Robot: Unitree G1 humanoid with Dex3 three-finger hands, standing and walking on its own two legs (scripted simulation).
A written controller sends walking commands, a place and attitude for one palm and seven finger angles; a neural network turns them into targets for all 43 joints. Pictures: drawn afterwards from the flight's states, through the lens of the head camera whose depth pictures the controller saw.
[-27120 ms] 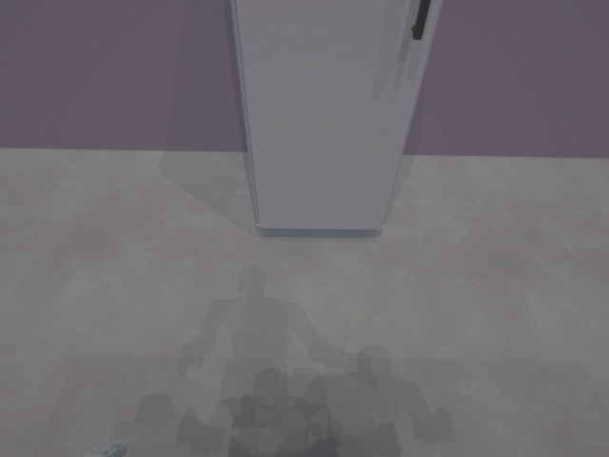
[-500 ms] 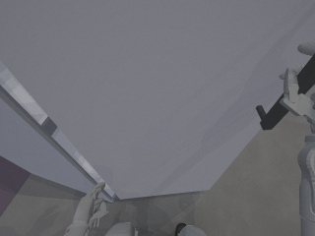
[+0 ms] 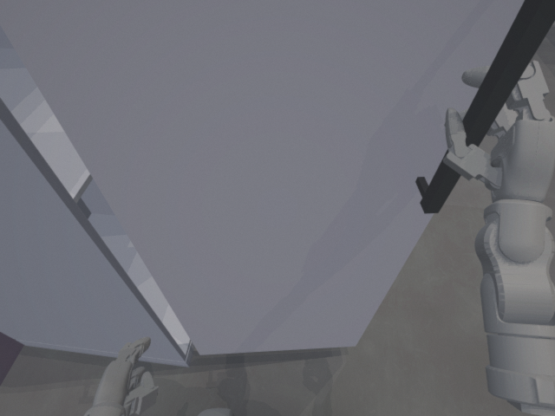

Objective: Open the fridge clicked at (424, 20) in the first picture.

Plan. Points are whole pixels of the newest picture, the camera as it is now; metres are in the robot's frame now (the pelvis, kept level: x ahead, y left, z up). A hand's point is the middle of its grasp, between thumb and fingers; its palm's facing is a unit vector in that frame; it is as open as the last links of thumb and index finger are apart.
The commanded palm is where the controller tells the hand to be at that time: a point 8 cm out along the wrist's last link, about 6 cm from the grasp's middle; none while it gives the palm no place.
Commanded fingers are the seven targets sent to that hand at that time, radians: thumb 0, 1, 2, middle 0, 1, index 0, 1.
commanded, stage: stop walking and hold the door back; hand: right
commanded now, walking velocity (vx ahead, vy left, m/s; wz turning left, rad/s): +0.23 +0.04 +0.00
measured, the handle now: (471, 107) +0.39 -0.19 +0.26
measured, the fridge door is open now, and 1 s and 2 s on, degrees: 80 75 74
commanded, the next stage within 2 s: loosen the grip on the handle in 1.06 s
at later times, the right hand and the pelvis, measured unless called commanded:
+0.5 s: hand (446, 122) +0.40 -0.17 +0.24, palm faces +0.17 +0.97 -0.17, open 5.4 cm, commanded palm +0.36 -0.23 +0.22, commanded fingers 0.00 -0.90 -0.90 0.45 1.40 0.45 1.40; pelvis -0.05 -0.01 +0.00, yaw -1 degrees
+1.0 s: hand (444, 124) +0.40 -0.17 +0.24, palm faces +0.15 +0.97 -0.17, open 5.6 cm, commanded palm +0.37 -0.23 +0.22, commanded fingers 0.00 -0.90 -0.90 0.45 1.40 0.45 1.40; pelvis -0.03 -0.02 +0.00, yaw +2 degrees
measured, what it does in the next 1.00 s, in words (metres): steps on the spot: right foot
